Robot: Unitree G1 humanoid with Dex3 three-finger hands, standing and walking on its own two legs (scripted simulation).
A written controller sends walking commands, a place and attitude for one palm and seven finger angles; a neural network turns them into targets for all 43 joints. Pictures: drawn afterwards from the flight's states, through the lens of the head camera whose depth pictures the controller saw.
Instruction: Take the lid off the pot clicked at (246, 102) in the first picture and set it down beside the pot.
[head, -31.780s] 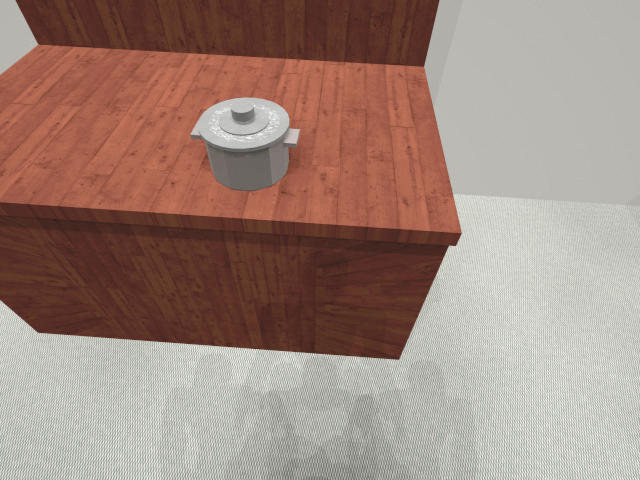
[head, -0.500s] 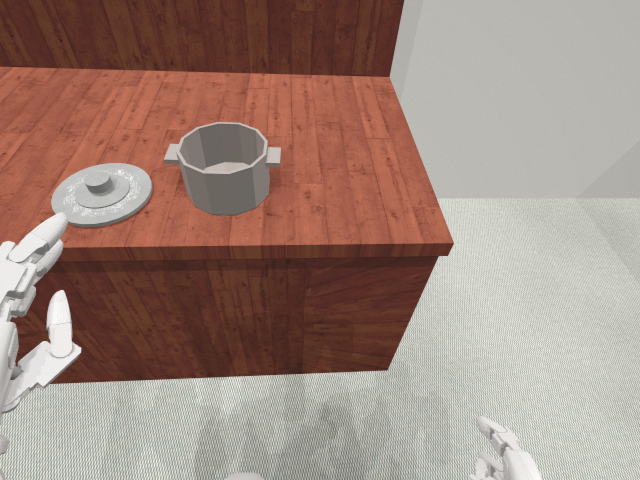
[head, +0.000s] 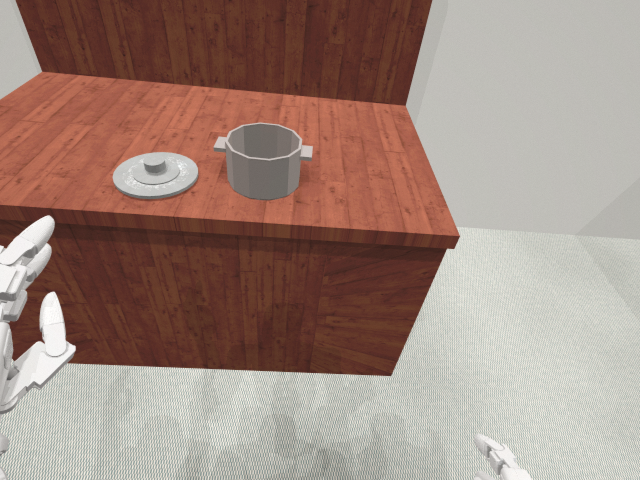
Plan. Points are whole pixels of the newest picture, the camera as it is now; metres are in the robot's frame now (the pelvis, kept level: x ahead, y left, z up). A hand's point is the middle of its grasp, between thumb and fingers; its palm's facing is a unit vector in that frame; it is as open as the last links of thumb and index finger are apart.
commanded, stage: stop stepping back and stand still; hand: left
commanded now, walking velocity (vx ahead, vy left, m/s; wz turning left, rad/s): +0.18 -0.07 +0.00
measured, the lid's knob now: (154, 163) +0.77 +0.40 -0.02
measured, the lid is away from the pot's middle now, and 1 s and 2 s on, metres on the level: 0.25 0.25 0.25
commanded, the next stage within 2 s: let the arm hang, fingers relaxed in 1.76 s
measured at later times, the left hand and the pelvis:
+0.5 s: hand out of the picture +0.12 +0.16 -0.12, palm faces -0.10 -0.99 -0.11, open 7.4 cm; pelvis -0.05 +0.01 +0.02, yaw +0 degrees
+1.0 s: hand out of the picture +0.05 +0.16 -0.16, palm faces +0.10 -0.98 -0.17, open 7.3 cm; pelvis +0.03 -0.01 +0.02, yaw +3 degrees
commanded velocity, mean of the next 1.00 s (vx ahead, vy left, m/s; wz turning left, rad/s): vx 0.07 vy -0.03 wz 0.00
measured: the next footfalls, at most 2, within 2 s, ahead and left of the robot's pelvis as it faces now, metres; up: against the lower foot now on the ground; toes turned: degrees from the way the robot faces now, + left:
right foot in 0.68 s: +0.02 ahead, -0.15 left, +0.00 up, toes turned +1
left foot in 0.94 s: +0.08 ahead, +0.08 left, +0.00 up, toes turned +5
